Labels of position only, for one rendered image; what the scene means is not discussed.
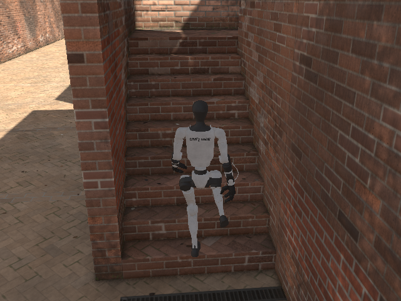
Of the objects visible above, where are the stairs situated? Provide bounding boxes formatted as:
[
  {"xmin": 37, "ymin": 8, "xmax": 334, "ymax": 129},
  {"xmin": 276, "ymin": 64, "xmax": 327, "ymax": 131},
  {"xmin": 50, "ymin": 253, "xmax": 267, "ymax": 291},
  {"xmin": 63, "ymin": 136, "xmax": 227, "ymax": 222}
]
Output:
[{"xmin": 122, "ymin": 36, "xmax": 276, "ymax": 279}]

